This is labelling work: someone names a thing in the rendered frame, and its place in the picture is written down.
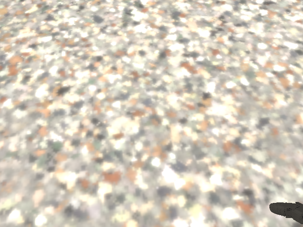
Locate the right robot hand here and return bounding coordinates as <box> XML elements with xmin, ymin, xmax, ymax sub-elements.
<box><xmin>269</xmin><ymin>201</ymin><xmax>303</xmax><ymax>224</ymax></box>

